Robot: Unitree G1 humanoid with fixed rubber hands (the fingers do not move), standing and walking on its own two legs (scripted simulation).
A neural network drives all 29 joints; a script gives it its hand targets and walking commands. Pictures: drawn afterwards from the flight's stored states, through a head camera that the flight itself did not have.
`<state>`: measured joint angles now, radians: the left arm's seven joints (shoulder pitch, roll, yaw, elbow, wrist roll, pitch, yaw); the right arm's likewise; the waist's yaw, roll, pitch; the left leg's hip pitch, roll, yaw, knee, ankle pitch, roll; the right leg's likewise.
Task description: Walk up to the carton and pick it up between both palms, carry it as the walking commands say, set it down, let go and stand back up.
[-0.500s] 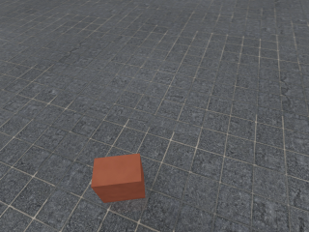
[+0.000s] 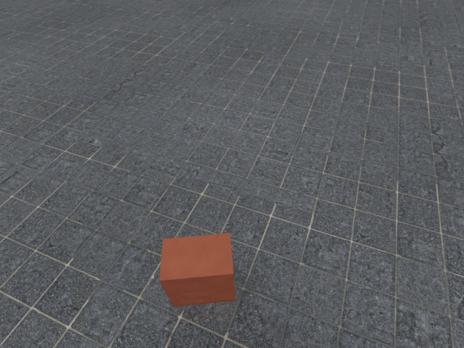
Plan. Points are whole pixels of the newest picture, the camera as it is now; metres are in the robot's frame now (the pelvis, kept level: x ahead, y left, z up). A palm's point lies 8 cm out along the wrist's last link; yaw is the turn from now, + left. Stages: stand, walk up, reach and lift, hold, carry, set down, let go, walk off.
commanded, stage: walk up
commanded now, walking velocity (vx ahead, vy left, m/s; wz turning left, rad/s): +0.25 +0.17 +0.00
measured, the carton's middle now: (200, 271) +0.53 +0.18 -0.62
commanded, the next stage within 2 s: none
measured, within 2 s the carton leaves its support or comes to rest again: neither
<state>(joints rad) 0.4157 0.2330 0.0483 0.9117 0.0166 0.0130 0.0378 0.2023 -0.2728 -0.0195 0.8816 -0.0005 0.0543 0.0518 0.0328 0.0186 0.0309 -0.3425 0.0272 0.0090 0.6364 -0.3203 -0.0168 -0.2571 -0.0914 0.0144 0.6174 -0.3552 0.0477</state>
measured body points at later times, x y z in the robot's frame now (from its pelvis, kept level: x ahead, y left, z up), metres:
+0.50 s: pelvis +0.04 +0.06 +0.01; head +0.07 +0.04 +0.46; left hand +0.14 +0.32 -0.12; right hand +0.04 -0.19 -0.14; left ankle +0.03 +0.13 -0.71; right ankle +0.00 -0.07 -0.72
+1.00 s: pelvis +0.06 +0.11 +0.00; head +0.08 +0.12 +0.45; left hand +0.13 +0.36 -0.14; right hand +0.11 -0.14 -0.13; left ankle +0.11 +0.22 -0.72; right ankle +0.03 -0.03 -0.71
